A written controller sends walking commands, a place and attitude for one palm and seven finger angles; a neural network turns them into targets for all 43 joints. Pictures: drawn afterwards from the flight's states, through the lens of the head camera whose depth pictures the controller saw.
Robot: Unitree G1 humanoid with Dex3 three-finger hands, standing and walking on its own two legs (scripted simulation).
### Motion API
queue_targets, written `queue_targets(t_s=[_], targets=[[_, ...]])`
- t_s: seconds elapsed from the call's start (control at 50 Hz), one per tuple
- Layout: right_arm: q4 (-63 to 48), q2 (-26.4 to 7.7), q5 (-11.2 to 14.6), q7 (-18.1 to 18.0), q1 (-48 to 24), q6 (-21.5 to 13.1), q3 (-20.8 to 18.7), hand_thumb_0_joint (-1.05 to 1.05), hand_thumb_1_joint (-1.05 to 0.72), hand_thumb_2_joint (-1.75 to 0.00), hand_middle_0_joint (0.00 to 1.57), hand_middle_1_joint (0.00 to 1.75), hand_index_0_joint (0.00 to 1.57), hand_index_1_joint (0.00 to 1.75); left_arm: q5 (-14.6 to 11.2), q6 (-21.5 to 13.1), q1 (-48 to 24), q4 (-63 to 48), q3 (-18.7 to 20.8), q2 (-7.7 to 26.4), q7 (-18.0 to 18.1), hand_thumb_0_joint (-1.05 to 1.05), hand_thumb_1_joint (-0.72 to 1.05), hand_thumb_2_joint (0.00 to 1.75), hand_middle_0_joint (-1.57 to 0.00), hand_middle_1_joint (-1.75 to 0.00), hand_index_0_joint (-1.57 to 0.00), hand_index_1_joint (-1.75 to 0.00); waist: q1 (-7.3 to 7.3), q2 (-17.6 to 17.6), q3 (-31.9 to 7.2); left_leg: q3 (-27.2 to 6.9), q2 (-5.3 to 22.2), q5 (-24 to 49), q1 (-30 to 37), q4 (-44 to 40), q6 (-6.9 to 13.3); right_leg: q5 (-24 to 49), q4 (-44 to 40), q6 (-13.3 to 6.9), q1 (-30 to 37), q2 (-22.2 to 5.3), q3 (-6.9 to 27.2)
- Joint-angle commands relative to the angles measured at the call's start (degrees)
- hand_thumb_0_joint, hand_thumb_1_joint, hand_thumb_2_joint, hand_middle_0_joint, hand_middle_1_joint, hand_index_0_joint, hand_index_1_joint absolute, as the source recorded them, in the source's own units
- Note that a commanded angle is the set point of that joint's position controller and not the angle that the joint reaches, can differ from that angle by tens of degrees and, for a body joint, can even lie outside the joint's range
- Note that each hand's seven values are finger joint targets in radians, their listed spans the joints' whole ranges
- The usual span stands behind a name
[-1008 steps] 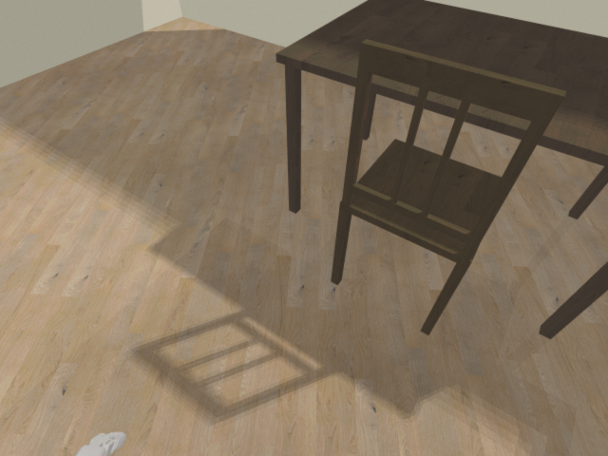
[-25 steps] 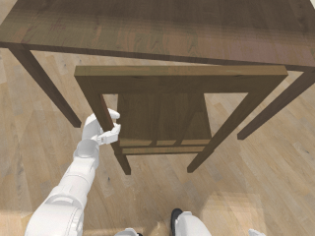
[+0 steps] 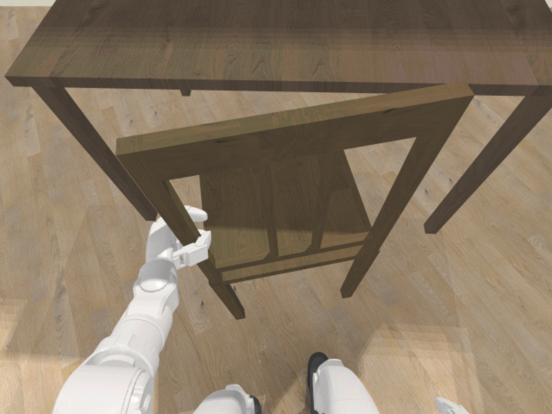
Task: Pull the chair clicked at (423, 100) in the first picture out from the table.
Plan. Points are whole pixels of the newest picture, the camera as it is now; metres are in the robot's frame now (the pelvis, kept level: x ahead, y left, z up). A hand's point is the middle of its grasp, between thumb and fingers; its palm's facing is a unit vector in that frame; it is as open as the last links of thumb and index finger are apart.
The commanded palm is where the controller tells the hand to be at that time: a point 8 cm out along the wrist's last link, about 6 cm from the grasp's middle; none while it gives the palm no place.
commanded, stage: step backward, pulling the chair out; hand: left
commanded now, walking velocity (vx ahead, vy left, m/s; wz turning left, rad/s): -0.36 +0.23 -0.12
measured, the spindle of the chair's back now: (270, 217) +0.41 +0.01 -0.05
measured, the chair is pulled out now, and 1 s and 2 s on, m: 0.09 0.17 0.31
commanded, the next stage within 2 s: none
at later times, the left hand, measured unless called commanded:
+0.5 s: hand (197, 300) +0.28 +0.12 -0.06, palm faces -0.07 -0.98 -0.20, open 5.9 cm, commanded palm +0.29 +0.17 -0.06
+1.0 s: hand (198, 305) +0.27 +0.12 -0.06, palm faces -0.07 -0.97 -0.21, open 5.9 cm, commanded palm +0.26 +0.18 -0.06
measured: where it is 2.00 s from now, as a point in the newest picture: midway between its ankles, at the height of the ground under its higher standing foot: outside the picture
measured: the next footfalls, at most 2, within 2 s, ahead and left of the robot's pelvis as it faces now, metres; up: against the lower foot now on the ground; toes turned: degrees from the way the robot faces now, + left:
right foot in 0.82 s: +0.03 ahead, -0.09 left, +0.00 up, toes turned -5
left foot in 1.14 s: -0.02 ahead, +0.17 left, +0.00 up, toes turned +1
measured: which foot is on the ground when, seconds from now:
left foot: down 0.00-1.00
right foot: down 0.00-0.70, up 0.72-0.80, down 0.82-1.00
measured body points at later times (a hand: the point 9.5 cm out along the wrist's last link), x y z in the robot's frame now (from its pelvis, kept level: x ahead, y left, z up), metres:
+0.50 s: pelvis -0.06 +0.03 -0.02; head -0.01 -0.01 +0.43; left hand +0.28 +0.17 -0.05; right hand +0.02 -0.21 -0.16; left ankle -0.03 +0.15 -0.72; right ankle +0.08 -0.10 -0.72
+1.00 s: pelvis -0.10 +0.03 +0.00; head -0.01 +0.00 +0.44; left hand +0.27 +0.17 -0.05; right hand -0.03 -0.24 -0.14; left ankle -0.03 +0.15 -0.71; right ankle -0.01 -0.09 -0.72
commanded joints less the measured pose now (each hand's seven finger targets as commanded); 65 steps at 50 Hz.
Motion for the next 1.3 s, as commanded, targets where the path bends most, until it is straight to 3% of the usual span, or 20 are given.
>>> queue_targets(t_s=[0.0, 0.08, 0.22, 0.36, 0.42, 0.5, 0.54, 0.6, 0.68, 0.72, 0.76, 0.82, 0.86, 0.9, 1.02, 1.12, 1.16, 1.2, 1.24, 1.28], targets=[[-2.79, -9.01, 0.3, -0.23, 5.88, -3.56, -2.71, 0.0, -0.9, -0.9, 0.2, 0.3, 0.2, 0.3, 4.11, -1.39, -16.75, -10.93, -1.18, 15.01, 0.85, 0.0, 0.9, 0.9, -0.5, -1.45, -0.5, -1.45, 1.21, -8.5, -29.49, -6.0, 3.5, -3.43, 6.99, 1.37, -0.56, 6.64, -15.32, -5.58, 25.68, -19.88, 21.12], [-3.43, -9.59, 0.02, -0.7, 4.79, -2.97, -2.28, 0.0, -0.9, -0.9, 0.2, 0.3, 0.2, 0.3, 3.78, 0.83, -15.16, -14.39, -3.29, 13.3, 0.89, 0.0, 0.9, 0.9, -0.5, -1.45, -0.5, -1.45, 0.37, -3.04, -30.26, -4.09, 4.59, 5.89, 10.55, -11.87, -0.35, 9.32, -10.45, -1.88, 27.05, -15.65, 12.19], [-9.06, -9.48, -0.31, -1.38, 2.64, -2.36, -1.88, 0.0, -0.9, -0.9, 0.2, 0.3, 0.2, 0.3, 4.13, 0.53, -15.61, -19.3, -8.22, 8.19, 0.76, 0.0, 0.9, 0.9, -0.5, -1.45, -0.5, -1.45, 2.01, 0.48, -22.28, -2.2, 9.6, -6.3, 6.04, -17.15, 2.78, -20.95, -9.45, 1.12, 19.38, -7.74, 6.71], [-8.89, -8.01, -0.77, -2.77, 0.86, -2.74, -0.98, 0.0, -0.9, -0.9, 0.2, 0.3, 0.2, 0.3, 3.76, -1.32, -20.27, -18.7, -8.63, 6.46, 0.39, 0.0, 0.9, 0.9, -0.5, -1.45, -0.5, -1.45, 2.2, 6.28, -18.38, -0.3, 16.83, 7.0, -0.8, -18.2, 4.07, -5.92, 13.25, 2.28, 21.75, -2.88, 2.75], [-7.87, -7.92, -1.27, -2.6, 1.26, -2.63, -1.33, 0.0, -0.9, -0.9, 0.2, 0.3, 0.2, 0.3, 4.58, -0.96, -18.78, -15.18, -8.25, 7.22, 0.33, 0.0, 0.9, 0.9, -0.5, -1.45, -0.5, -1.45, 2.53, -0.23, -11.8, 0.37, 12.25, -2.76, -4.81, -12.11, 2.22, -5.15, 5.94, -0.59, 16.93, -6.62, 10.15], [-5.65, -6.6, -1.51, -1.33, 6.04, -3.59, -1.4, 0.0, -0.9, -0.9, 0.2, 0.3, 0.2, 0.3, 4.25, -0.93, -15.2, -12.41, -5.98, 9.2, 0.15, 0.0, 0.9, 0.9, -0.5, -1.45, -0.5, -1.45, 2.64, -16.97, -16.05, 0.63, 4.24, -7.71, 9.86, 3.67, 0.48, -33.3, -19.41, -2.57, 3.1, -13.07, 21.7], [-4.26, -6.2, -1.36, -0.92, 6.12, -4.89, -1.08, 0.0, -0.9, -0.9, 0.2, 0.3, 0.2, 0.3, 4.53, -1.61, -16.17, -11.73, -4.51, 10.81, 0.22, 0.0, 0.9, 0.9, -0.5, -1.45, -0.5, -1.45, 2.27, -20.11, -21.77, -0.15, 3.0, -2.47, 13.84, 5.01, -0.28, -24.68, -20.65, -3.03, 8.58, -14.92, 21.33], [-3.83, -6.4, -1.21, -0.94, 5.38, -5.65, -0.81, 0.0, -0.9, -0.9, 0.2, 0.3, 0.2, 0.3, 4.82, -2.54, -17.37, -11.97, -4.26, 10.57, 0.01, 0.0, 0.9, 0.9, -0.5, -1.45, -0.5, -1.45, 0.95, -13.39, -25.91, -0.94, 4.85, 0.73, 15.99, -6.78, 0.41, -12.67, -13.26, -0.57, 13.36, -11.95, 14.93], [-7.85, -7.7, -1.63, -1.66, 0.32, -5.18, -0.38, 0.0, -0.9, -0.9, 0.2, 0.3, 0.2, 0.3, 5.03, -2.68, -17.75, -14.65, -6.08, 6.89, 0.14, 0.0, 0.9, 0.9, -0.5, -1.45, -0.5, -1.45, 2.93, 12.44, -19.49, -9.99, 19.28, 3.03, 0.54, -21.92, 5.49, -11.77, 17.16, 2.11, 16.07, -1.53, 2.41], [-8.06, -7.47, -1.2, -1.3, 1.16, -5.32, -1.02, 0.0, -0.9, -0.9, 0.2, 0.3, 0.2, 0.3, 4.37, -2.63, -17.85, -14.92, -5.62, 6.24, 0.28, 0.0, 0.9, 0.9, -0.5, -1.45, -0.5, -1.45, 3.18, 3.85, -21.38, -9.1, 22.12, 10.95, 3.2, -19.25, 6.55, -13.27, 18.18, 1.85, 16.98, -0.34, 2.17], [-7.7, -7.37, -1.55, -1.09, 2.06, -5.65, -1.66, 0.0, -0.9, -0.9, 0.2, 0.3, 0.2, 0.3, 5.21, -2.85, -21.36, -16.34, -6.75, 5.51, 0.04, 0.0, 0.9, 0.9, -0.5, -1.45, -0.5, -1.45, 2.5, 0.24, -20.8, -5.26, 18.97, 15.37, 5.03, -13.19, 4.67, -3.83, 9.94, 1.32, 19.31, -2.19, 3.98], [-5.43, -7.43, -3.09, -1.5, 2.82, -5.4, -1.92, 0.0, -0.9, -0.9, 0.2, 0.3, 0.2, 0.3, 6.59, -3.08, -20.54, -12.43, -6.91, 7.18, -0.13, 0.0, 0.9, 0.9, -0.5, -1.45, -0.5, -1.45, 1.59, 1.06, -19.23, -3.63, 15.83, 22.69, 8.3, -10.2, 1.1, 11.17, 4.53, 0.06, 18.16, -5.92, 8.53], [-4.42, -7.7, -2.39, -1.71, 4.33, -5.28, -2.58, 0.0, -0.9, -0.9, 0.2, 0.3, 0.2, 0.3, 6.02, -3.85, -18.94, -13.25, -4.25, 11.01, 0.35, 0.0, 0.9, 0.9, -0.5, -1.45, -0.5, -1.45, 1.15, 0.8, -27.93, -2.88, 15.57, 31.51, 13.26, -7.82, 0.3, 21.78, 4.85, -0.12, 22.36, -6.83, 10.3], [-5.12, -6.98, -2.16, -1.74, 3.66, -4.7, -2.69, 0.0, -0.9, -0.9, 0.2, 0.3, 0.2, 0.3, 5.64, -3.78, -17.38, -13.4, -3.9, 11.58, 0.24, 0.0, 0.9, 0.9, -0.5, -1.45, -0.5, -1.45, 1.15, -2.74, -30.69, -1.52, 12.72, 22.11, 12.86, -4.92, -0.7, 20.92, 1.14, -1.53, 23.58, -10.32, 14.56], [-5.61, -7.29, -1.79, -0.92, 1.57, -4.37, -2.08, 0.0, -0.9, -0.9, 0.2, 0.3, 0.2, 0.3, 4.99, -2.39, -13.54, -12.02, -2.64, 13.71, 0.93, 0.0, 0.9, 0.9, -0.5, -1.45, -0.5, -1.45, 2.44, -7.03, -24.6, -3.28, 5.68, -2.51, 9.14, 3.77, -1.62, 5.47, -14.24, -5.48, 20.49, -18.74, 21.85], [-4.99, -7.89, -1.79, -1.05, 3.33, -4.04, -1.29, 0.0, -0.9, -0.9, 0.2, 0.3, 0.2, 0.3, 4.48, -0.39, -12.85, -13.41, -5.14, 10.5, 0.38, 0.0, 0.9, 0.9, -0.5, -1.45, -0.5, -1.45, 0.37, -7.74, -25.04, -3.83, 6.65, 8.99, 15.28, -12.26, -0.25, 7.04, -9.18, -1.24, 21.58, -11.89, 11.82], [-7.15, -8.6, -2.13, -1.54, 1.61, -4.16, -1.56, 0.0, -0.9, -0.9, 0.2, 0.3, 0.2, 0.3, 4.49, -0.72, -12.77, -15.34, -6.74, 8.32, 0.02, 0.0, 0.9, 0.9, -0.5, -1.45, -0.5, -1.45, 1.28, 4.98, -21.75, -8.17, 13.95, 12.99, 11.38, -18.83, 2.94, -0.86, -0.72, 2.04, 19.2, -4.41, 5.71], [-9.28, -7.53, -2.37, -0.89, -0.78, -3.59, -1.02, 0.0, -0.9, -0.9, 0.2, 0.3, 0.2, 0.3, 4.53, -1.05, -15.69, -16.95, -9.05, 4.75, -0.47, 0.0, 0.9, 0.9, -0.5, -1.45, -0.5, -1.45, 2.6, 13.06, -20.94, -10.04, 20.8, 11.41, 4.69, -22.09, 5.68, -12.39, 12.27, 1.74, 20.66, -0.86, 1.77], [-9.74, -7.21, -2.47, -0.66, -0.95, -3.68, -0.86, 0.0, -0.9, -0.9, 0.2, 0.3, 0.2, 0.3, 4.68, -1.23, -18.18, -18.82, -9.25, 4.38, -0.45, 0.0, 0.9, 0.9, -0.5, -1.45, -0.5, -1.45, 2.62, 12.65, -18.41, -11.11, 23.39, 4.44, 1.71, -23.79, 7.28, -16.91, 16.74, 1.39, 19.69, -0.02, 1.56], [-8.01, -7.18, -2.59, -0.57, 1.14, -4.4, -1.25, 0.0, -0.9, -0.9, 0.2, 0.3, 0.2, 0.3, 5.01, -1.71, -18.98, -18.07, -8.77, 4.94, -0.46, 0.0, 0.9, 0.9, -0.5, -1.45, -0.5, -1.45, 2.22, 8.55, -18.36, -8.5, 22.52, 20.06, 8.83, -17.01, 6.66, -12.68, 10.36, 1.32, 18.44, -0.74, 1.84]])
